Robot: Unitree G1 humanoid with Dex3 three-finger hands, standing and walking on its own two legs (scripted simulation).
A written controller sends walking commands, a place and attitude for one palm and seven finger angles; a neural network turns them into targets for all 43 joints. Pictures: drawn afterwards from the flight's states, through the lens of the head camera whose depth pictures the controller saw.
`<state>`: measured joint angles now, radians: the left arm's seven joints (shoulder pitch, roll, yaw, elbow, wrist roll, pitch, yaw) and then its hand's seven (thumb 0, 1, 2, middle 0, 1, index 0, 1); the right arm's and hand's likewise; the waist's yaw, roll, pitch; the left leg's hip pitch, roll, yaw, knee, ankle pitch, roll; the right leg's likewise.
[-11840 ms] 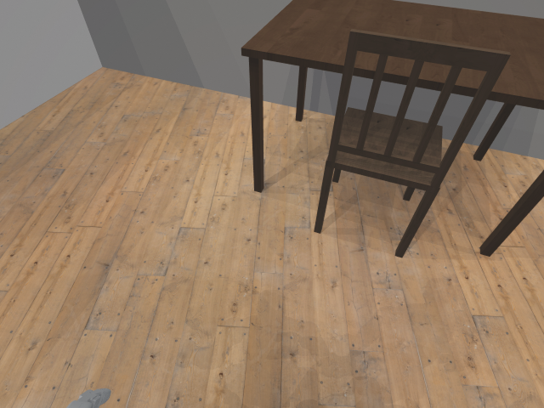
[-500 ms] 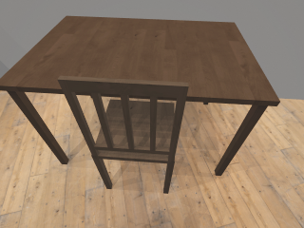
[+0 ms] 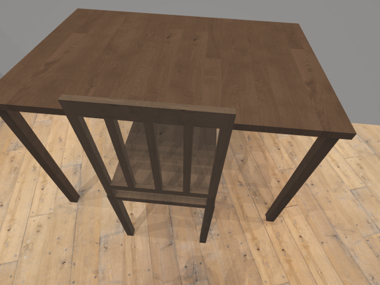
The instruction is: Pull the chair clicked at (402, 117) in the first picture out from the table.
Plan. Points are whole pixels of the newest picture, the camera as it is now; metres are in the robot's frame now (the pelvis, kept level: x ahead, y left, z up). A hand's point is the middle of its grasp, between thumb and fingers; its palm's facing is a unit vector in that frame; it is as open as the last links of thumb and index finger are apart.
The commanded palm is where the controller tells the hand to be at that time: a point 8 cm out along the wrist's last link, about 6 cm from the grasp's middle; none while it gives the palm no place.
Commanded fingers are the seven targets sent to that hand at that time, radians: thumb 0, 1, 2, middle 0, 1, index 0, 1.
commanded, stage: come to a stop and stand still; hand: left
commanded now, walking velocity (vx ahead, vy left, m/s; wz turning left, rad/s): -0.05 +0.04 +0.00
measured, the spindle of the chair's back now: (155, 159) +0.46 +0.14 -0.08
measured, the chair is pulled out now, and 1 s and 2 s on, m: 0.00 0.00 0.00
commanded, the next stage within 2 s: look again from close up in 0.68 s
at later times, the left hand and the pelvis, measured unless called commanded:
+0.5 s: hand out of the picture -0.02 +0.25 -0.17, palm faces +0.00 -0.97 -0.24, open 7.3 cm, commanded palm none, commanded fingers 0.00 0.90 0.90 -0.20 -0.30 -0.20 -0.30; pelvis -0.05 +0.06 +0.00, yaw -1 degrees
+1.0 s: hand out of the picture -0.03 +0.21 -0.18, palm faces +0.00 -0.99 -0.16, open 7.3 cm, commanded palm none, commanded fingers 0.00 0.90 0.90 -0.20 -0.30 -0.20 -0.30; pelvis -0.02 +0.06 +0.00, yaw -1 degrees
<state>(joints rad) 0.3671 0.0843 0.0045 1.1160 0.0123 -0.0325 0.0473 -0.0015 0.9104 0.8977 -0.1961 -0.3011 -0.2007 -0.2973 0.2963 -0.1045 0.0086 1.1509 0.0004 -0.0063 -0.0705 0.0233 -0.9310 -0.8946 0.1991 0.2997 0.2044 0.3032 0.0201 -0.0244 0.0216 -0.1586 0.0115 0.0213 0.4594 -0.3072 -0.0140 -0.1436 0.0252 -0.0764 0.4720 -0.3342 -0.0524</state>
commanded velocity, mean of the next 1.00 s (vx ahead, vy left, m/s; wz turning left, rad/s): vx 0.00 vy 0.00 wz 0.00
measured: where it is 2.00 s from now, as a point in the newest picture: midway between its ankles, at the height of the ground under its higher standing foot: outside the picture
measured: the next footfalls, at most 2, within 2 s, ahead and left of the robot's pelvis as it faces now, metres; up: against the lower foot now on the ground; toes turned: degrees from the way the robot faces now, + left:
none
